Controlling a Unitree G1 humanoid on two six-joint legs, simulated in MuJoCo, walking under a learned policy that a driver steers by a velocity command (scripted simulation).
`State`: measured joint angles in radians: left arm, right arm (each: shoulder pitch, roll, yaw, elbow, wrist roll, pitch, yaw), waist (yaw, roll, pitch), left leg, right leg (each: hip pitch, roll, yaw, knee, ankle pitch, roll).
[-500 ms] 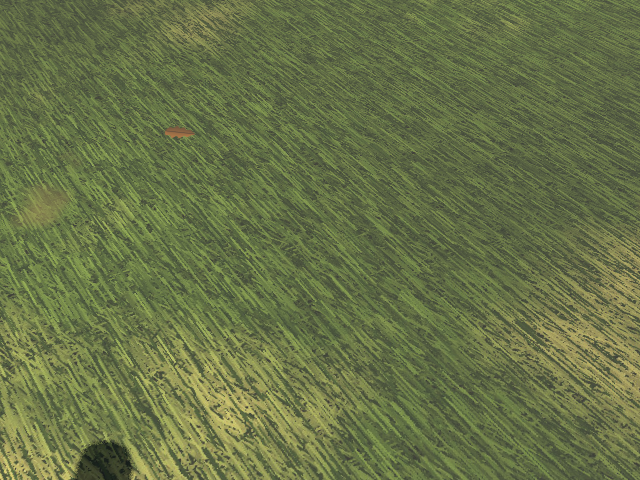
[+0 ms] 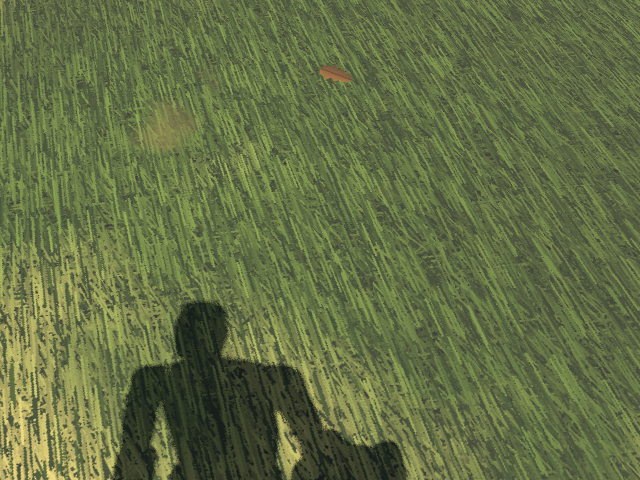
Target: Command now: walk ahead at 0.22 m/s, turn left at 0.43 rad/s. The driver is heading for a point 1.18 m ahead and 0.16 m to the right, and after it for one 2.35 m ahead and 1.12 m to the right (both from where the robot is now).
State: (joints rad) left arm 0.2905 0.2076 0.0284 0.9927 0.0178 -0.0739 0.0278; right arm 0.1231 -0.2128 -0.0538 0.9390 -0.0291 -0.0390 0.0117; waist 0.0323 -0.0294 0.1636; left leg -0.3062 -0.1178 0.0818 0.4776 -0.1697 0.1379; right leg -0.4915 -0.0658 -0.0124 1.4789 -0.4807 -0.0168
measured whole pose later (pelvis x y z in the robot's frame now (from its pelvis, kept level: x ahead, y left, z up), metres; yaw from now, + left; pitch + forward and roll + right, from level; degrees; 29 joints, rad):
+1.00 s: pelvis +0.21 -0.10 +0.01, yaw -15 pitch +2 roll +0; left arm 0.07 0.23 0.06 0.87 0.04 -0.01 -0.05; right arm 0.47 -0.21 -0.05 1.02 -0.03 -0.07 0.00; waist -0.09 0.00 -0.02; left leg -0.01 0.06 0.07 0.31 -0.34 -0.02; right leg -0.42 -0.02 -0.03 0.58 -0.26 -0.02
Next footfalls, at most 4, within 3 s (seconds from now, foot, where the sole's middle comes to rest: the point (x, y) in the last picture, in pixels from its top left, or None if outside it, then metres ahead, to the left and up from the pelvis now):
0.22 right None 0.27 -0.13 -0.77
0.62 left None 0.17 0.05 -0.77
1.02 right None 0.28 -0.25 -0.77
1.52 left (389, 363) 0.61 -0.11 -0.77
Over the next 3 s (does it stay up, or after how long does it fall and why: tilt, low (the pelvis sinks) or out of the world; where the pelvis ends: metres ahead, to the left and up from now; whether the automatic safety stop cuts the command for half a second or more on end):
stays up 1.11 -0.15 0.01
